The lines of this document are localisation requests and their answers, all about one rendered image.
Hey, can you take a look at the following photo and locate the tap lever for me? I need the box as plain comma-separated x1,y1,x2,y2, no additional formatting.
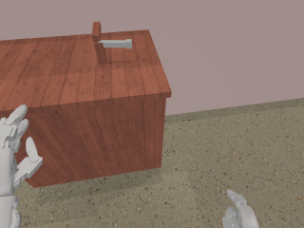
98,39,132,48

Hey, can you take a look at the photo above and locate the robot left forearm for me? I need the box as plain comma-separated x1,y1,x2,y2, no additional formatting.
0,194,22,228

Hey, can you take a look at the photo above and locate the right robot hand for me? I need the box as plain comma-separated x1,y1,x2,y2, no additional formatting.
222,189,259,228

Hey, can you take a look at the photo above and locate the counter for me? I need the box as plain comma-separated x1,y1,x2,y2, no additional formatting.
0,21,172,188

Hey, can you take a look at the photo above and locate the left robot hand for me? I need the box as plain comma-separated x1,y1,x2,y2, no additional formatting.
0,104,43,196

